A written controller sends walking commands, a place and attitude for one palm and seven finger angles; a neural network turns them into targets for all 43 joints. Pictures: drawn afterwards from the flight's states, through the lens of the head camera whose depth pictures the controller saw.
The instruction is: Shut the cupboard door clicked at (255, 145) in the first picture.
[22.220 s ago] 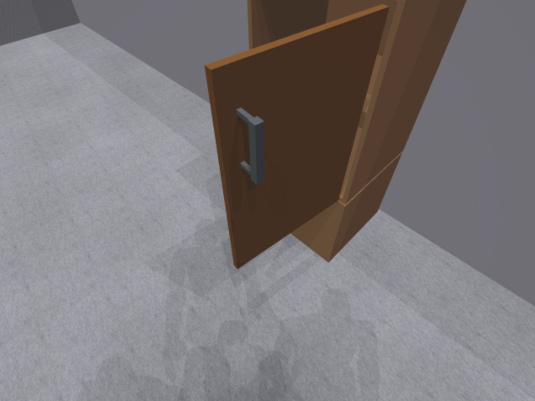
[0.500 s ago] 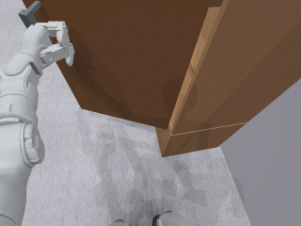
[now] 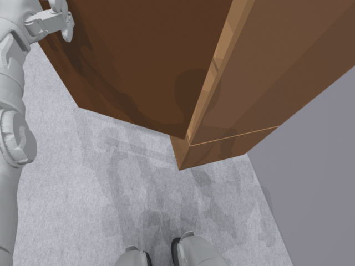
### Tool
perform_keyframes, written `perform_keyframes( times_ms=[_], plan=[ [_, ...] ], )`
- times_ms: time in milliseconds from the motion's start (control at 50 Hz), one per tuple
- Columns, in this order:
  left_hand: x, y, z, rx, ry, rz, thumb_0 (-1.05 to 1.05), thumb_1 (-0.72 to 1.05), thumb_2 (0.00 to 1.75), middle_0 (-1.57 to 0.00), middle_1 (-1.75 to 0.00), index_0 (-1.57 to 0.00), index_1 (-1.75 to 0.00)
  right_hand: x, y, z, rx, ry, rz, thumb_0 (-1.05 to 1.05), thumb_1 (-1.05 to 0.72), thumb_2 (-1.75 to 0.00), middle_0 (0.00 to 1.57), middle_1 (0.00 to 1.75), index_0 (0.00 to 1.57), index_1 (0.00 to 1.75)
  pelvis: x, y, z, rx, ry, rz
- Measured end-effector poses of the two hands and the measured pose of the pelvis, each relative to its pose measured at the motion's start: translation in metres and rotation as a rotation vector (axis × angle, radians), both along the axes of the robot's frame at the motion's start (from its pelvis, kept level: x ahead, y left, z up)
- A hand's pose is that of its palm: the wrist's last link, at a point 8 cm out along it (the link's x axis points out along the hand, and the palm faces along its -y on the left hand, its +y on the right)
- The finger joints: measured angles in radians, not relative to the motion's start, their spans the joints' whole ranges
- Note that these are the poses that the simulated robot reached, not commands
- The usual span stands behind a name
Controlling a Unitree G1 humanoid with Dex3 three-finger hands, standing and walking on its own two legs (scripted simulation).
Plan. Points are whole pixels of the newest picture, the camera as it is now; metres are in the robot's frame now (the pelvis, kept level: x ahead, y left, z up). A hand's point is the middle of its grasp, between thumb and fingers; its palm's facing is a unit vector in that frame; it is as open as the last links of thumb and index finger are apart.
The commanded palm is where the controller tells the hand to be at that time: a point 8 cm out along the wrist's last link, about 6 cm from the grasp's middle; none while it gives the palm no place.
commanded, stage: push the door shut along its arc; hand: left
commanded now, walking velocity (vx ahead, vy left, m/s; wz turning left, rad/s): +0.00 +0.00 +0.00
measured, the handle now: (14, 2) +0.63 +0.21 +0.14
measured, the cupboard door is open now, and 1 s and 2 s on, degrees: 59 51 51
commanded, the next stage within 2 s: pull the fist back off the door in 0.22 s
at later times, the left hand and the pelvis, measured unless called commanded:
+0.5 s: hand (78, 1) +0.61 +0.09 +0.15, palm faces +0.03 -1.00 +0.05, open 3.2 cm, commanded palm +0.57 +0.12 +0.15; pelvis +0.01 +0.00 +0.00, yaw +0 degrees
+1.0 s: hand (73, 51) +0.51 +0.11 +0.13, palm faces -0.01 -1.00 +0.01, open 3.1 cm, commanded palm +0.49 +0.15 +0.15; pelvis +0.00 -0.01 +0.02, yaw -1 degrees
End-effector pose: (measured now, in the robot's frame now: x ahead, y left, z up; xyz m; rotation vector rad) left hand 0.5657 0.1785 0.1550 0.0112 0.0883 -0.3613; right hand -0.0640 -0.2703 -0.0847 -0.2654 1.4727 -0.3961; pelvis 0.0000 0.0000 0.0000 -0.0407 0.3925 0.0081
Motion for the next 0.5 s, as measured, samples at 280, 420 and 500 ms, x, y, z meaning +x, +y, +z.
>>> perform_keyframes(
  times_ms=[280,420,500],
  plan=[
    [0.016,-0.022,0.002,0.012,-0.002,-0.037,0.01,0.98,0.97,-1.3,-1.5,-1.3,-1.5,-0.006,-0.001,-0.005,0.002,0.038,-0.003,0.0,-0.9,-0.89,0.2,0.3,0.2,0.3,0.002,-0.002,-0.006,-0.004,0.03,0.009],
    [0.025,-0.03,-0.002,-0.13,0.042,0.185,0.03,0.95,0.96,-1.3,-1.5,-1.3,-1.5,0.002,0.007,-0.009,0.058,0.014,0.03,0.0,-0.9,-0.89,0.2,0.3,0.2,0.3,0.005,-0.002,-0.007,-0.008,0.055,0.015],
    [0.023,-0.03,-0.005,-0.055,-0.023,0.39,0.02,0.92,0.94,-1.3,-1.5,-1.3,-1.5,0.005,0.021,-0.01,0.151,-0.005,0.061,0.0,-0.9,-0.89,0.2,0.3,0.2,0.3,0.007,-0.003,-0.002,0.003,0.063,0.003]
  ],
)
